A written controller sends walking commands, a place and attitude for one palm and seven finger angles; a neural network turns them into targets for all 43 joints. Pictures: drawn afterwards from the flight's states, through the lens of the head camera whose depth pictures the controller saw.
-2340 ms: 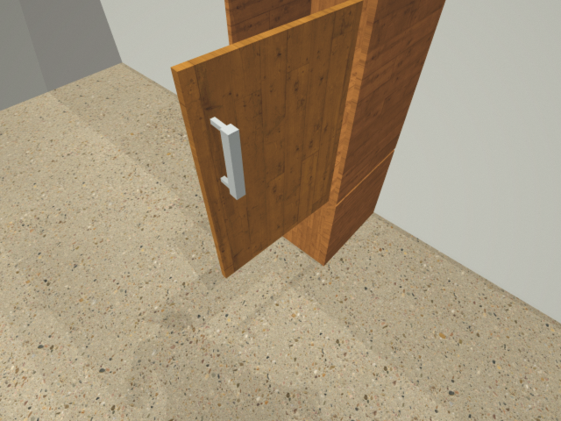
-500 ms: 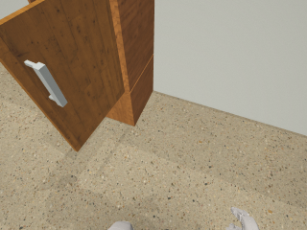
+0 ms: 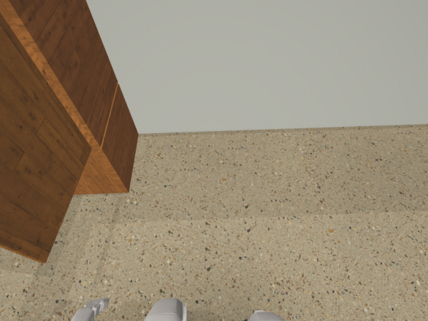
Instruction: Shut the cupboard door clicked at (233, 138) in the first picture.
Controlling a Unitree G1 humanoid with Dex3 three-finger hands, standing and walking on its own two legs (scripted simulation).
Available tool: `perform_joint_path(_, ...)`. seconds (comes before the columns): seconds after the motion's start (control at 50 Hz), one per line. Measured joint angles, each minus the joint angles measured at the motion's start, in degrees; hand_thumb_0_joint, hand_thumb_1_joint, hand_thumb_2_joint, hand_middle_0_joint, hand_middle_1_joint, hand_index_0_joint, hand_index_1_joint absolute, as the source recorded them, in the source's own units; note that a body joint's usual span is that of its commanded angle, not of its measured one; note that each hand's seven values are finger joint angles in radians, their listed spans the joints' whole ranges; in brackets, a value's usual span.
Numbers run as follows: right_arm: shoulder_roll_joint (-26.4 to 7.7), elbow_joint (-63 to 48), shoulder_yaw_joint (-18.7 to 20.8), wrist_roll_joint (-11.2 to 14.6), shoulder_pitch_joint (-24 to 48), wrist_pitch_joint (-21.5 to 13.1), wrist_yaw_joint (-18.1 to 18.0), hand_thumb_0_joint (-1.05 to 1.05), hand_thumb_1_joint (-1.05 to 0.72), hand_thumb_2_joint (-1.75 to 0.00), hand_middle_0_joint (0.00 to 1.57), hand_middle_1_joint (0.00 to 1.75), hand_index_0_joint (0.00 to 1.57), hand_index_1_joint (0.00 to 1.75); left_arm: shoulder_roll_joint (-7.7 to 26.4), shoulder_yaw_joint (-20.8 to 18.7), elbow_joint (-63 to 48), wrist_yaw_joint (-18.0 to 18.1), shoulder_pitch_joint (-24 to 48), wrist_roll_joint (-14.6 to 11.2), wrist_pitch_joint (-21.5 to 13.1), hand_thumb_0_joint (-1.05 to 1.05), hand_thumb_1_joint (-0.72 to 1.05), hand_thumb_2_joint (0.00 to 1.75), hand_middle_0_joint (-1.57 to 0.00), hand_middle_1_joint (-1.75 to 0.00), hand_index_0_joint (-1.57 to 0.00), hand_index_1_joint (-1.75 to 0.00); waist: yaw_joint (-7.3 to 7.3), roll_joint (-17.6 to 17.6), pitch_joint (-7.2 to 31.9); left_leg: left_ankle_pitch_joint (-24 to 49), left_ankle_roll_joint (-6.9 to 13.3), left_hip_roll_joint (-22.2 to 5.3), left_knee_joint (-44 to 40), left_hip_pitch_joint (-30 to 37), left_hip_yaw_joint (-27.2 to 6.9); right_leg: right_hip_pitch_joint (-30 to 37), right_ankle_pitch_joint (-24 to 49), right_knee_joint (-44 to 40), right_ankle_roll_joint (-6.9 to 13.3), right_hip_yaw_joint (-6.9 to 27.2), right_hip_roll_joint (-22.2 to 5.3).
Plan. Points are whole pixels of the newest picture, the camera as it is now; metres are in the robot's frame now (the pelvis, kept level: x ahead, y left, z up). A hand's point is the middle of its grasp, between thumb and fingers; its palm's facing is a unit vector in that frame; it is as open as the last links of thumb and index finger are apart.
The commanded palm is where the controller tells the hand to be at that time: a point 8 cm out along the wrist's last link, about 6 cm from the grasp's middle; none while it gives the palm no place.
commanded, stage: walk to a spot facing it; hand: left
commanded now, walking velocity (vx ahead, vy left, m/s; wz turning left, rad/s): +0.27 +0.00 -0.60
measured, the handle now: out of the picture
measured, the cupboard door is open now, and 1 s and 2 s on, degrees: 84 84 84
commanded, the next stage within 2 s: turn to face it in 1.44 s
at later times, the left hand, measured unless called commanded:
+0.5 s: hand (159, 247) +0.27 +0.15 -0.14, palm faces -0.36 -0.92 -0.14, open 7.4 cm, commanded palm none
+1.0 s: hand (210, 210) +0.37 +0.03 -0.14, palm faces -0.44 -0.86 -0.25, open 7.2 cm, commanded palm none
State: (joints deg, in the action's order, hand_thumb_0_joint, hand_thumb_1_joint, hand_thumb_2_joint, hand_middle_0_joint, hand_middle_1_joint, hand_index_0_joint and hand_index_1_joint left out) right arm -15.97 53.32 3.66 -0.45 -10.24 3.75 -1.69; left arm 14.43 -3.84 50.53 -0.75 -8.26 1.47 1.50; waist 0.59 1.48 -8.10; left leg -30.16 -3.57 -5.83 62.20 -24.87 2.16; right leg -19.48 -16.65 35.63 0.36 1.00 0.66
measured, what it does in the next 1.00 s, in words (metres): walks ahead, turning right: left foot, then right foot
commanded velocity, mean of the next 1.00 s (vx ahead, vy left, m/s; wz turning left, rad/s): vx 0.33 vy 0.00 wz -0.44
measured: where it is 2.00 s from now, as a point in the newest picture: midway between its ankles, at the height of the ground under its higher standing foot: (295, 218)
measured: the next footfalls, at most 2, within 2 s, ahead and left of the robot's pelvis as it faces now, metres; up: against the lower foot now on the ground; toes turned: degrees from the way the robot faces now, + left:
left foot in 0.20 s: +0.07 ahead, +0.13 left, +0.00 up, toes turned -4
right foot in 0.66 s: +0.22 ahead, -0.17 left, +0.00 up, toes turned -31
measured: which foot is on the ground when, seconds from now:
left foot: up 0.00-0.18, down 0.20-0.66, up 0.68-1.00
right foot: down 0.00-0.20, up 0.22-0.64, down 0.66-1.00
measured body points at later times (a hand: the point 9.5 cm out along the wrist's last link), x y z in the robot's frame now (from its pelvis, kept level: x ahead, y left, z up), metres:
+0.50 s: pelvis +0.09 +0.01 +0.02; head +0.14 +0.02 +0.47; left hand +0.29 +0.20 -0.13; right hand -0.06 -0.19 -0.11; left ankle +0.03 +0.14 -0.72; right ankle +0.11 -0.15 -0.64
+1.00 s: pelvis +0.25 -0.13 +0.02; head +0.28 -0.17 +0.47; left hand +0.39 +0.08 -0.12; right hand +0.23 -0.39 -0.13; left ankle +0.40 -0.01 -0.66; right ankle +0.18 -0.14 -0.72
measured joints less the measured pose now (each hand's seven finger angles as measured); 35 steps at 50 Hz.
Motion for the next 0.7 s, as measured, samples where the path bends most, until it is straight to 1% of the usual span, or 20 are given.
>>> perform_joint_path(0.04,0.2,-0.4,-0.1,-0.1,0.5,-0.1,0.3,0.0,-0.91,-0.9,0.2,0.3,0.2,0.29,-0.4,0.2,0.0,0.4,-0.4,0.1,0.2,0.01,0.91,0.9,-0.2,-0.3,-0.2,-0.29,0.19,-1.1,0.1,2.4,-0.4,0.8,0.7,-2.0,0.0,0.5,1.7,-2.2,-0.2,1.7,0.2)
perform_joint_path(0.08,0.7,-0.9,-0.1,-0.3,0.5,-0.3,0.8,0.0,-0.91,-0.9,0.2,0.3,0.2,0.29,-0.7,0.5,0.3,0.4,-1.0,0.2,0.3,0.01,0.9,0.9,-0.2,-0.3,-0.2,-0.29,0.34,-2.1,0.7,4.3,-0.6,1.4,-3.0,-2.1,0.2,1.1,2.7,-4.0,-0.2,3.2,0.4)
perform_joint_path(0.14,1.4,-1.5,-0.2,-0.4,-0.1,-1.2,1.4,0.0,-0.91,-0.9,0.2,0.3,0.2,0.29,-1.1,0.8,0.9,-0.2,-1.9,0.5,0.5,0.01,0.9,0.9,-0.21,-0.3,-0.2,-0.29,0.24,-3.4,2.3,4.7,-0.3,2.5,-12.6,0.8,0.9,1.3,2.9,-5.0,0.0,5.4,0.8)
perform_joint_path(0.18,1.8,-1.7,-0.5,-0.4,-1.0,-2.2,1.5,0.0,-0.91,-0.9,0.2,0.3,0.2,0.29,-1.3,0.7,1.2,-0.6,-2.6,0.5,0.6,0.01,0.9,0.9,-0.21,-0.3,-0.2,-0.29,0.16,-4.0,3.5,6.2,0.1,3.4,-21.2,4.7,1.6,0.9,1.7,-3.9,-0.1,6.7,1.1)
perform_joint_path(0.2,1.6,-2.0,-0.7,-0.5,-1.9,-3.0,1.4,0.0,-0.91,-0.9,0.2,0.3,0.2,0.29,-1.7,0.7,1.3,-0.8,-3.2,0.4,0.8,0.01,0.9,0.9,-0.21,-0.3,-0.2,-0.3,0.2,-3.3,4.5,5.5,0.6,3.2,-26.8,7.3,1.7,-0.1,-0.7,-2.1,-0.1,6.8,1.8)
perform_joint_path(0.22,1.7,-2.0,-0.7,-0.9,-2.6,-4.0,1.1,0.0,-0.91,-0.9,0.2,0.3,0.2,0.3,-1.8,0.6,1.5,-1.0,-3.4,0.1,1.0,0.01,0.9,0.9,-0.21,-0.3,-0.2,-0.3,0.6,-2.8,5.1,8.3,1.6,2.9,-28.4,7.6,1.6,-1.8,-6.0,1.9,0.0,6.4,2.3)
perform_joint_path(0.24,2.0,-1.7,-0.9,-1.2,-3.2,-4.7,0.8,0.0,-0.91,-0.9,0.2,0.3,0.2,0.3,-1.8,0.4,2.0,-1.2,-3.2,0.1,1.4,0.01,0.9,0.9,-0.21,-0.3,-0.2,-0.29,0.87,-2.8,5.2,9.7,2.9,2.6,-27.6,7.7,2.2,-3.7,-9.6,7.5,0.0,5.5,2.3)
perform_joint_path(0.26,2.5,-1.4,-1.2,-1.4,-4.1,-5.1,0.5,0.0,-0.91,-0.9,0.2,0.3,0.2,0.3,-1.6,0.1,2.2,-1.6,-2.9,0.1,1.7,0.01,0.9,0.9,-0.21,-0.3,-0.2,-0.29,0.97,-2.9,5.1,10.3,3.8,2.2,-27.8,8.6,3.0,-5.7,-10.6,13.2,-0.1,4.0,1.8)
perform_joint_path(0.3,3.5,-0.7,-1.8,-1.8,-6.7,-5.7,0.4,0.0,-0.91,-0.9,0.2,0.3,0.2,0.3,-1.1,-0.5,2.3,-2.4,-2.2,0.6,1.6,0.01,0.9,0.9,-0.21,-0.3,-0.2,-0.29,1.34,-2.9,5.4,11.1,4.5,1.4,-30.7,11.1,3.9,-9.6,-8.5,23.2,-0.4,1.0,0.7)
perform_joint_path(0.32,4.0,-0.1,-2.1,-1.8,-8.0,-5.9,0.3,0.0,-0.91,-0.9,0.2,0.3,0.2,0.3,-0.8,-0.7,2.2,-2.6,-1.6,0.8,1.3,0.01,0.9,0.9,-0.2,-0.3,-0.2,-0.29,1.31,-2.9,5.5,11.7,4.3,1.0,-32.8,12.6,4.4,-11.4,-6.1,26.8,-0.6,-0.1,-0.1)
perform_joint_path(0.36,5.0,1.1,-2.7,-1.7,-10.5,-6.2,0.1,0.0,-0.91,-0.9,0.21,0.3,0.2,0.3,-0.3,-1.1,1.6,-3.0,-0.5,0.9,0.9,0.01,0.91,0.9,-0.2,-0.3,-0.2,-0.29,0.95,-3.1,5.4,12.9,3.7,0.4,-36.7,15.3,5.6,-14.5,-1.5,31.2,-1.0,-1.4,-1.6)
perform_joint_path(0.42,6.1,2.9,-3.2,-1.5,-13.3,-6.7,-0.3,0.0,-0.91,-0.9,0.21,0.3,0.21,0.3,-0.1,-1.1,1.1,-3.2,1.2,0.7,0.6,0.01,0.91,0.9,-0.2,-0.3,-0.2,-0.29,0.78,-3.2,4.9,13.0,3.1,-0.4,-39.9,18.5,8.0,-17.6,2.3,32.5,-1.1,-2.5,-2.9)
perform_joint_path(0.46,6.6,3.9,-3.4,-1.5,-15.0,-6.9,-0.4,0.0,-0.91,-0.9,0.21,0.3,0.21,0.3,-0.2,-0.9,1.2,-3.3,2.2,0.7,0.7,0.01,0.91,0.9,-0.2,-0.3,-0.2,-0.29,1.09,-3.2,4.6,12.3,2.7,-0.7,-41.0,20.5,9.9,-18.4,4.0,29.9,-1.1,-3.4,-3.6)
perform_joint_path(0.5,6.9,4.7,-3.4,-1.6,-16.4,-6.9,-0.4,0.0,-0.91,-0.9,0.21,0.3,0.21,0.3,-0.6,-0.6,1.4,-3.4,3.2,0.7,1.0,0.01,0.91,0.9,-0.2,-0.3,-0.19,-0.29,1.77,-3.1,4.1,11.2,2.1,-0.9,-41.5,22.4,11.8,-18.1,4.8,25.2,-1.0,-4.7,-4.0)
perform_joint_path(0.56,7.1,5.7,-3.4,-1.9,-18.1,-6.7,-0.3,0.0,-0.91,-0.9,0.21,0.3,0.21,0.3,-1.3,0.0,1.8,-3.6,5.3,0.6,1.3,0.01,0.91,0.9,-0.2,-0.3,-0.19,-0.29,3.33,-2.8,3.1,9.0,1.0,-1.1,-41.3,25.0,14.3,-15.9,3.9,15.7,-0.1,-6.8,-4.0)
perform_joint_path(0.6,7.1,6.5,-3.4,-2.0,-19.1,-6.4,-0.2,0.0,-0.91,-0.9,0.21,0.3,0.2,0.3,-1.9,0.5,1.6,-3.6,6.6,0.5,1.0,0.01,0.91,0.9,-0.2,-0.3,-0.19,-0.29,4.19,-2.1,2.4,6.8,-0.2,-1.9,-39.9,26.3,15.6,-13.1,1.9,9.5,1.1,-8.2,-2.9)
perform_joint_path(0.64,7.2,7.3,-3.5,-1.7,-20.2,-6.0,0.0,0.0,-0.9,-0.9,0.21,0.3,0.21,0.3,-2.3,0.8,1.0,-3.6,7.5,0.4,0.0,0.01,0.91,0.9,-0.2,-0.3,-0.19,-0.29,4.54,-1.4,1.9,3.6,-1.3,-3.5,-35.2,26.6,16.3,-8.9,0.8,4.0,2.9,-9.5,-1.2)
perform_joint_path(0.66,7.5,7.8,-3.5,-1.3,-20.9,-5.7,0.3,0.0,-0.9,-0.9,0.21,0.3,0.21,0.3,-2.2,0.9,0.5,-3.5,7.4,0.4,-1.0,0.01,0.91,0.9,-0.2,-0.3,-0.2,-0.29,4.33,-2.0,2.0,2.1,-1.3,-4.2,-29.2,25.0,16.2,-6.1,1.8,1.0,4.3,-9.4,-1.1)
perform_joint_path(0.68,7.8,8.2,-3.6,-0.7,-20.5,-4.9,0.6,0.0,-0.9,-0.9,0.21,0.3,0.21,0.3,-2.1,0.8,0.1,-3.0,7.2,0.3,-2.2,0.01,0.91,0.9,-0.2,-0.3,-0.2,-0.29,3.51,-2.8,2.0,0.5,-1.1,-4.2,-18.8,21.4,14.0,-6.3,5.4,1.8,5.4,-8.9,-1.1)
perform_joint_path(0.7,7.7,8.6,-3.5,-0.4,-19.0,-4.1,0.8,0.0,-0.9,-0.9,0.21,0.3,0.21,0.3,-2.3,0.6,0.0,-2.3,6.8,-0.1,-3.0,0.01,0.91,0.9,-0.2,-0.3,-0.2,-0.29,3.21,-2.7,1.3,-0.3,-0.4,-3.8,-7.6,16.9,9.9,-6.4,4.3,4.2,6.0,-8.5,-0.6)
